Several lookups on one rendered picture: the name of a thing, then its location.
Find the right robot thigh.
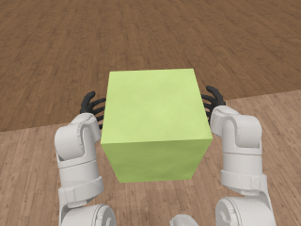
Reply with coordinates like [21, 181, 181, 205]
[169, 214, 199, 226]

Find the robot right upper arm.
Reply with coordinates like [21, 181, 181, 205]
[215, 197, 276, 226]

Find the robot left upper arm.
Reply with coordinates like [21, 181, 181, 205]
[61, 203, 117, 226]

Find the robot left hand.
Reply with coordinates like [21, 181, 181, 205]
[79, 90, 106, 130]

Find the right robot forearm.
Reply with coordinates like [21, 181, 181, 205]
[210, 105, 277, 226]

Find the robot right hand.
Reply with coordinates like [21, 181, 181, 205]
[200, 86, 226, 126]

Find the left robot forearm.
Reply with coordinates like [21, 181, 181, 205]
[54, 112, 104, 226]

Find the carton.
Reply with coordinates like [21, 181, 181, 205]
[101, 69, 213, 183]

